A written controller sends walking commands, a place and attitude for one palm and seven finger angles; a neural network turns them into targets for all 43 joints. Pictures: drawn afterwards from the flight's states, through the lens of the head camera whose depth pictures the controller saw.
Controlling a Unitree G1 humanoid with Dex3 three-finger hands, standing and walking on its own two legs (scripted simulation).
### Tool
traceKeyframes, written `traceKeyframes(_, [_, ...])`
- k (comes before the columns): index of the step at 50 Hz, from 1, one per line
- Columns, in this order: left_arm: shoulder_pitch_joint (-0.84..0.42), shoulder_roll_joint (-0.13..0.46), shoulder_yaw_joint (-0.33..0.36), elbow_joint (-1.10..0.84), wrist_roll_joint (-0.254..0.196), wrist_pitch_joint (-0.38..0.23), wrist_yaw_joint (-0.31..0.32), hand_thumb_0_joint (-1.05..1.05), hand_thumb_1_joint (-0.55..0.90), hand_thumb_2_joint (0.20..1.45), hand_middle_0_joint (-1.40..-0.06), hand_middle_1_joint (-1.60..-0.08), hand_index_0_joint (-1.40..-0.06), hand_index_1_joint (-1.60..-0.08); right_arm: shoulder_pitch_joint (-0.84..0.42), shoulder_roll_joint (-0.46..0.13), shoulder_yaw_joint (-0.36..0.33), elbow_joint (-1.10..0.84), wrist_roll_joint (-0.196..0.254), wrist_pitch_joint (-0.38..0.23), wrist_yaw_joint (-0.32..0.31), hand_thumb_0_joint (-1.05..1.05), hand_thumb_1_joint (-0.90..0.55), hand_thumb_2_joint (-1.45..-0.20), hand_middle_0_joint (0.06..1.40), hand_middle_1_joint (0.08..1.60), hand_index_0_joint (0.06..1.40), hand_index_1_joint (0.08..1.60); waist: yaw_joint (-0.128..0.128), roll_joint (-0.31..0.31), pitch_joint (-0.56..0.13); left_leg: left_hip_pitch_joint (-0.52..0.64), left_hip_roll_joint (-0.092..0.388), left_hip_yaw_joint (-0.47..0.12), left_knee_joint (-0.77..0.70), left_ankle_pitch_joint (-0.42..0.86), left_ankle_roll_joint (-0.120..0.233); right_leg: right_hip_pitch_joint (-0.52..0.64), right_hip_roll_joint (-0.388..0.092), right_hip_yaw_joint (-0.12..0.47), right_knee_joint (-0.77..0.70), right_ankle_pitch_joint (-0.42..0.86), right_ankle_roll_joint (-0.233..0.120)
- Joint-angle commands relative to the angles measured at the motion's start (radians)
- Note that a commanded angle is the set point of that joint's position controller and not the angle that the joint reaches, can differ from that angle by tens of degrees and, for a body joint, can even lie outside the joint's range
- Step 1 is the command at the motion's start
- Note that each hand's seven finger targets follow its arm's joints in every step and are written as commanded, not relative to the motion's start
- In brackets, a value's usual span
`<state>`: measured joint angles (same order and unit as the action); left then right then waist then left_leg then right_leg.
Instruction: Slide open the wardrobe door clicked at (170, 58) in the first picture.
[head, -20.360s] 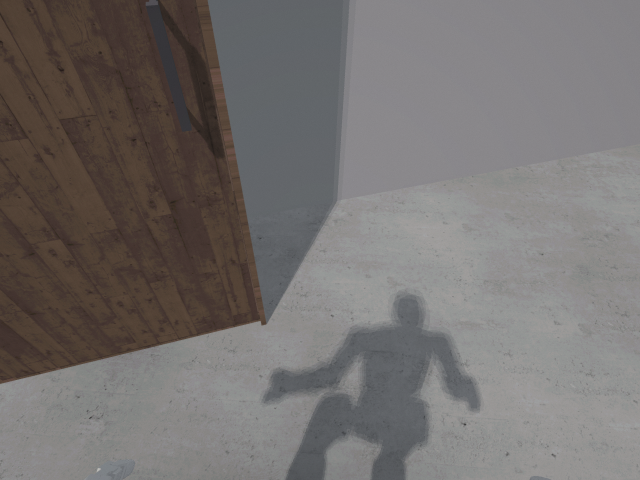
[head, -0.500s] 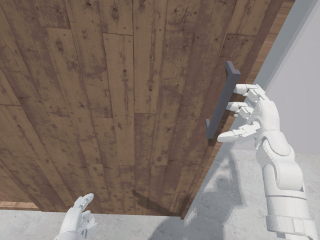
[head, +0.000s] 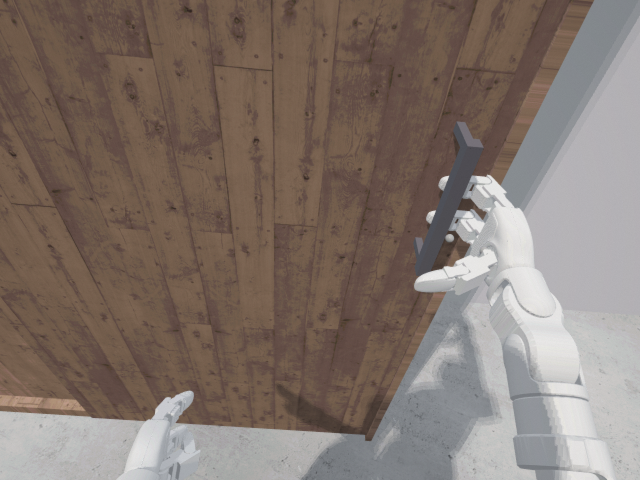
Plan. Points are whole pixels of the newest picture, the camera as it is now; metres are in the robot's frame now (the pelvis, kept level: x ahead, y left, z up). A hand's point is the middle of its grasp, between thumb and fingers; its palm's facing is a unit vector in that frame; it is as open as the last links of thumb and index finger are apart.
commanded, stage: slide the fingers in behind the handle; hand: right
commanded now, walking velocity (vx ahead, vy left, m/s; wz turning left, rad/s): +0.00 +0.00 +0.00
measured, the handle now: (440, 206) +0.41 -0.12 +0.18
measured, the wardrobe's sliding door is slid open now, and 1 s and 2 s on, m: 0.00 0.00 0.00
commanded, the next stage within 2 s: grip the handle and tug to test in 1.44 s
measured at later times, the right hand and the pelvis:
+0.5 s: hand (444, 241) +0.35 -0.11 +0.17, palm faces -0.02 +1.00 -0.02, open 14.0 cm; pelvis +0.01 +0.00 +0.00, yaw +0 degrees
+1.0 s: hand (432, 243) +0.34 -0.10 +0.18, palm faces -0.01 +1.00 -0.03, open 14.2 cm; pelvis +0.01 +0.00 +0.00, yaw +0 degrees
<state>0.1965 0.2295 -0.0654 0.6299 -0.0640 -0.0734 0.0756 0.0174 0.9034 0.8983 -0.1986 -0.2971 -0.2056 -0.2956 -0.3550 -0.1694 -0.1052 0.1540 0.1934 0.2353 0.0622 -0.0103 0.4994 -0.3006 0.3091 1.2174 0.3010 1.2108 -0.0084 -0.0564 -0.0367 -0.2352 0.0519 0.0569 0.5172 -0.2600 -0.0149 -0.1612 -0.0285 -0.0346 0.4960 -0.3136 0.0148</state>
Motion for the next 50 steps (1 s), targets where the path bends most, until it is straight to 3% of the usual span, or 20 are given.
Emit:
traceKeyframes(1, [-0.154, 0.089, 0.040, -0.187, 0.009, -0.059, 0.000, 0.000, 0.900, 0.900, -0.200, -0.300, -0.200, -0.300, -0.344, -0.152, -0.087, -0.320, 0.000, -0.087, -0.037, 0.000, 0.500, -0.300, 0.300, 1.200, 0.300, 1.200, -0.030, 0.065, -0.225, 0.131, -0.032, 0.010, -0.054, 0.265, 0.033, 0.036, 0.017, 0.016, -0.075, 0.283, -0.029])
traceKeyframes(2, [-0.153, 0.094, 0.043, -0.184, 0.008, -0.055, -0.002, 0.000, 0.900, 0.900, -0.200, -0.300, -0.200, -0.300, -0.307, -0.175, -0.107, -0.319, -0.003, -0.085, -0.045, 0.000, 0.500, -0.300, 0.300, 1.200, 0.300, 1.200, -0.035, 0.089, -0.225, 0.139, -0.034, 0.011, -0.054, 0.262, 0.032, 0.029, 0.012, 0.017, -0.074, 0.283, -0.029])
traceKeyframes(3, [-0.156, 0.090, 0.041, -0.185, 0.008, -0.051, -0.003, 0.000, 0.900, 0.900, -0.200, -0.300, -0.200, -0.300, -0.321, -0.145, -0.076, -0.327, -0.006, -0.081, -0.046, 0.000, 0.500, -0.300, 0.300, 1.200, 0.300, 1.200, -0.025, 0.089, -0.218, 0.137, -0.034, 0.009, -0.060, 0.271, 0.029, 0.030, 0.014, 0.011, -0.077, 0.284, -0.031])
traceKeyframes(7, [-0.160, 0.098, 0.043, -0.175, 0.004, -0.036, 0.004, 0.000, 0.900, 0.900, -0.200, -0.300, -0.200, -0.300, -0.333, -0.156, -0.076, -0.301, -0.010, -0.043, -0.045, 0.000, 0.500, -0.300, 0.300, 1.200, 0.300, 1.200, -0.012, 0.080, -0.171, 0.108, -0.038, 0.003, -0.085, 0.208, 0.026, 0.024, 0.017, 0.007, -0.078, 0.224, -0.035])
traceKeyframes(11, [-0.161, 0.092, 0.042, -0.181, 0.002, -0.039, 0.007, 0.000, 0.900, 0.900, -0.200, -0.300, -0.200, -0.300, -0.360, -0.088, -0.004, -0.331, -0.004, -0.025, -0.025, 0.000, 0.500, -0.300, 0.300, 1.200, 0.300, 1.200, 0.005, 0.049, -0.194, 0.099, -0.038, 0.008, -0.080, 0.234, 0.026, 0.051, 0.022, 0.009, -0.069, 0.242, -0.036])
traceKeyframes(12, [-0.156, 0.097, 0.043, -0.177, 0.003, -0.040, 0.009, 0.000, 0.900, 0.900, -0.200, -0.300, -0.200, -0.300, -0.349, -0.099, -0.017, -0.331, 0.000, -0.026, -0.023, 0.000, 0.500, -0.300, 0.300, 1.200, 0.300, 1.200, 0.004, 0.074, -0.203, 0.107, -0.039, 0.012, -0.076, 0.249, 0.028, 0.056, 0.018, 0.014, -0.066, 0.259, -0.035])
traceKeyframes(15, [-0.154, 0.092, 0.045, -0.184, 0.008, -0.046, 0.006, 0.000, 0.900, 0.900, -0.200, -0.300, -0.200, -0.300, -0.300, -0.086, -0.012, -0.372, 0.007, -0.032, -0.015, 0.000, 0.500, -0.300, 0.300, 1.200, 0.300, 1.200, -0.006, 0.070, -0.255, 0.139, -0.037, 0.014, -0.058, 0.325, 0.027, 0.073, 0.022, 0.011, -0.055, 0.314, -0.034])
traceKeyframes(19, [-0.157, 0.093, 0.045, -0.180, 0.010, -0.038, 0.003, 0.000, 0.900, 0.900, -0.200, -0.300, -0.200, -0.300, -0.286, -0.101, -0.033, -0.358, 0.006, -0.025, -0.028, 0.000, 0.500, -0.300, 0.300, 1.200, 0.300, 1.200, -0.008, 0.110, -0.214, 0.128, -0.037, 0.015, -0.063, 0.320, 0.024, 0.049, 0.022, 0.011, -0.058, 0.307, -0.035])
traceKeyframes(22, [-0.167, 0.093, 0.044, -0.187, 0.012, -0.028, -0.003, 0.000, 0.900, 0.900, -0.200, -0.300, -0.200, -0.300, -0.248, -0.124, -0.054, -0.383, -0.006, -0.020, -0.048, 0.000, 0.500, -0.300, 0.300, 1.200, 0.300, 1.200, -0.026, 0.084, -0.212, 0.138, -0.035, 0.016, -0.056, 0.323, 0.028, 0.043, 0.021, 0.012, -0.059, 0.323, -0.032])
traceKeyframes(24, [-0.167, 0.082, 0.042, -0.195, 0.013, -0.025, -0.008, 0.000, 0.900, 0.900, -0.200, -0.300, -0.200, -0.300, -0.263, -0.088, -0.015, -0.422, -0.013, -0.022, -0.057, 0.000, 0.500, -0.300, 0.300, 1.200, 0.300, 1.200, -0.018, 0.055, -0.225, 0.142, -0.034, 0.015, -0.050, 0.354, 0.030, 0.058, 0.023, 0.011, -0.056, 0.354, -0.032])
traceKeyframes(27, [-0.165, 0.090, 0.044, -0.192, 0.015, -0.015, -0.008, 0.000, 0.900, 0.900, -0.200, -0.300, -0.200, -0.300, -0.219, -0.113, -0.041, -0.412, -0.010, -0.015, -0.061, 0.000, 0.500, -0.300, 0.300, 1.200, 0.300, 1.200, -0.022, 0.091, -0.226, 0.152, -0.037, 0.016, -0.053, 0.362, 0.028, 0.054, 0.020, 0.009, -0.052, 0.353, -0.033])
traceKeyframes(28, [-0.168, 0.087, 0.040, -0.194, 0.014, -0.012, -0.008, 0.000, 0.900, 0.900, -0.200, -0.300, -0.200, -0.300, -0.240, -0.092, -0.020, -0.413, -0.009, -0.012, -0.057, 0.000, 0.500, -0.300, 0.300, 1.200, 0.300, 1.200, -0.014, 0.105, -0.214, 0.148, -0.036, 0.017, -0.057, 0.355, 0.026, 0.047, 0.020, 0.008, -0.058, 0.343, -0.034])
traceKeyframes(33, [-0.174, 0.082, 0.040, -0.195, 0.013, -0.010, -0.008, 0.000, 0.900, 0.900, -0.200, -0.300, -0.200, -0.300, -0.277, -0.038, 0.049, -0.447, -0.015, -0.005, -0.053, 0.000, 0.500, -0.300, 0.300, 1.200, 0.300, 1.200, 0.001, 0.051, -0.201, 0.115, -0.037, 0.020, -0.056, 0.331, 0.029, 0.068, 0.020, 0.014, -0.051, 0.338, -0.031])
traceKeyframes(36, [-0.171, 0.081, 0.043, -0.199, 0.016, -0.009, -0.012, 0.000, 0.900, 0.900, -0.200, -0.300, -0.200, -0.300, -0.227, -0.032, 0.050, -0.459, -0.017, 0.001, -0.058, 0.000, 0.500, -0.300, 0.300, 1.200, 0.300, 1.200, -0.008, 0.080, -0.237, 0.137, -0.038, 0.025, -0.041, 0.366, 0.030, 0.073, 0.021, 0.017, -0.044, 0.367, -0.030])
traceKeyframes(39, [-0.177, 0.078, 0.042, -0.201, 0.016, -0.001, -0.014, 0.000, 0.900, 0.900, -0.200, -0.300, -0.200, -0.300, -0.231, -0.018, 0.063, -0.468, -0.020, 0.008, -0.068, 0.000, 0.500, -0.300, 0.300, 1.200, 0.300, 1.200, -0.009, 0.091, -0.224, 0.128, -0.039, 0.028, -0.040, 0.355, 0.029, 0.068, 0.018, 0.020, -0.046, 0.365, -0.028])
traceKeyframes(42, [-0.181, 0.084, 0.040, -0.193, 0.020, 0.010, -0.015, 0.000, 0.900, 0.900, -0.200, -0.300, -0.200, -0.300, -0.223, -0.052, 0.025, -0.446, -0.024, 0.019, -0.091, 0.000, 0.500, -0.300, 0.300, 1.200, 0.300, 1.200, -0.018, 0.110, -0.201, 0.129, -0.040, 0.027, -0.047, 0.332, 0.030, 0.049, 0.020, 0.020, -0.053, 0.343, -0.029])
traceKeyframes(45, [-0.186, 0.069, 0.040, -0.210, 0.020, 0.015, -0.023, 0.000, 0.900, 0.900, -0.200, -0.300, -0.200, -0.300, -0.225, 0.007, 0.092, -0.500, -0.040, 0.013, -0.095, 0.000, 0.500, -0.300, 0.300, 1.200, 0.300, 1.200, -0.012, 0.071, -0.223, 0.133, -0.038, 0.024, -0.039, 0.360, 0.032, 0.069, 0.021, 0.015, -0.047, 0.376, -0.029])
traceKeyframes(47, [-0.188, 0.075, 0.041, -0.205, 0.020, 0.020, -0.024, 0.000, 0.900, 0.900, -0.200, -0.300, -0.200, -0.300, -0.224, -0.014, 0.077, -0.493, -0.040, 0.011, -0.100, 0.000, 0.500, -0.300, 0.300, 1.200, 0.300, 1.200, -0.013, 0.074, -0.216, 0.128, -0.040, 0.026, -0.040, 0.338, 0.035, 0.064, 0.016, 0.021, -0.048, 0.361, -0.026])
traceKeyframes(48, [-0.192, 0.070, 0.038, -0.210, 0.021, 0.022, -0.025, 0.000, 0.900, 0.900, -0.200, -0.300, -0.200, -0.300, -0.229, 0.018, 0.108, -0.497, -0.041, 0.012, -0.099, 0.000, 0.500, -0.300, 0.300, 1.200, 0.300, 1.200, -0.010, 0.056, -0.215, 0.125, -0.040, 0.024, -0.042, 0.334, 0.035, 0.068, 0.019, 0.020, -0.049, 0.358, -0.027])
traceKeyframes(50, [-0.188, 0.072, 0.041, -0.209, 0.021, 0.022, -0.024, 0.000, 0.900, 0.900, -0.200, -0.300, -0.200, -0.300, -0.250, 0.022, 0.114, -0.494, -0.041, 0.010, -0.101, 0.000, 0.500, -0.300, 0.300, 1.200, 0.300, 1.200, -0.004, 0.086, -0.211, 0.116, -0.042, 0.026, -0.043, 0.323, 0.033, 0.066, 0.018, 0.024, -0.047, 0.342, -0.029])
